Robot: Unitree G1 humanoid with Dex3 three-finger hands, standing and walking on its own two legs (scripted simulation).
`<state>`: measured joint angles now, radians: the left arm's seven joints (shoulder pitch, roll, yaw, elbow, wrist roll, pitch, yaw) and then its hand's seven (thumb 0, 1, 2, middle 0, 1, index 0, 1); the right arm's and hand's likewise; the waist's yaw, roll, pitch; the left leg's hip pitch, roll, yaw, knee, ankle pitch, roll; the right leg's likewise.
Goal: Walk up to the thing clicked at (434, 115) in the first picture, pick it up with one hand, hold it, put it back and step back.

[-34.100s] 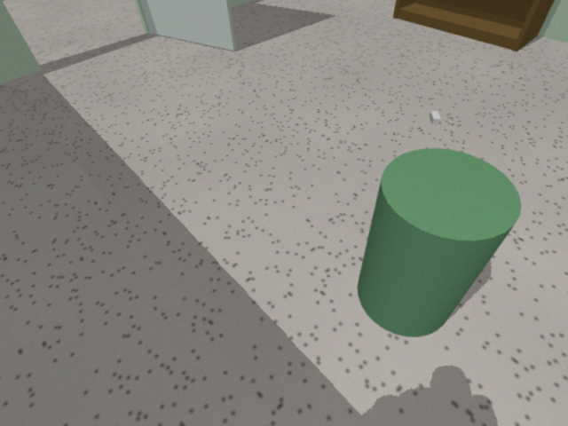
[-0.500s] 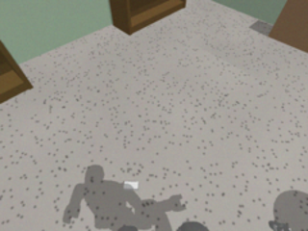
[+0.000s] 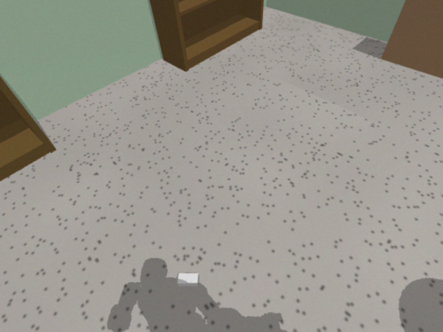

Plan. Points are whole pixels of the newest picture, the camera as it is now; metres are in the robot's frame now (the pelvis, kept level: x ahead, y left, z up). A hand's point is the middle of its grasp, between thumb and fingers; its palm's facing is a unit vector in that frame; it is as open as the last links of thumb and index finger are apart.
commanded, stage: walk up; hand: left
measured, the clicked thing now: (188, 279) +0.44 +0.23 -0.74
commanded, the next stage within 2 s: stand in 1.34 s
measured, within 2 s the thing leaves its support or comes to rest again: neither
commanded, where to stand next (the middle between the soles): +0.06 +0.00 m, yaw +0 degrees
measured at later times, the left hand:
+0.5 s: hand out of the picture +0.11 +0.25 -0.13, palm faces +0.00 -0.94 -0.35, open 7.4 cm
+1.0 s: hand out of the picture +0.12 +0.26 -0.14, palm faces -0.01 -0.95 -0.32, open 7.4 cm
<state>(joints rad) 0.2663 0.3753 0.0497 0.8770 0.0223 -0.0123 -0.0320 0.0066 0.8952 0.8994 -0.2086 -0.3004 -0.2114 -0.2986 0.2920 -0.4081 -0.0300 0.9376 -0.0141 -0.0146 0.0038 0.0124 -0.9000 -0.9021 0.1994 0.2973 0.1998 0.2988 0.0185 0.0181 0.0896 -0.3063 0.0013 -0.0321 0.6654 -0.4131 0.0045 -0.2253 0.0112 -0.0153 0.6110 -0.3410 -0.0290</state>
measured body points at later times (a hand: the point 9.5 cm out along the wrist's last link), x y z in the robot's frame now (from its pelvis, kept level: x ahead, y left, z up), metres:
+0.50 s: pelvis +0.03 +0.00 +0.01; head +0.03 -0.01 +0.46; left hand +0.11 +0.30 -0.11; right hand +0.14 -0.30 -0.11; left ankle +0.04 +0.13 -0.73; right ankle +0.01 -0.11 -0.73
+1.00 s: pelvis +0.03 +0.01 +0.02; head +0.03 +0.01 +0.47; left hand +0.12 +0.30 -0.11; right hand +0.10 -0.30 -0.11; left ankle +0.04 +0.13 -0.73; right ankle +0.01 -0.11 -0.73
